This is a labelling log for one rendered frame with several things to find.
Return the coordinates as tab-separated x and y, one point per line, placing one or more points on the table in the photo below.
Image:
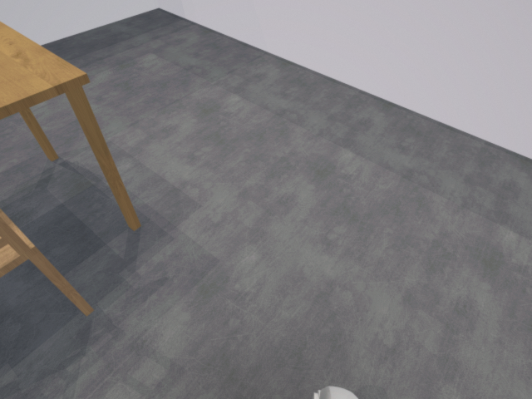
29	75

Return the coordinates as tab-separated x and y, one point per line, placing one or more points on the chair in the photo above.
16	248

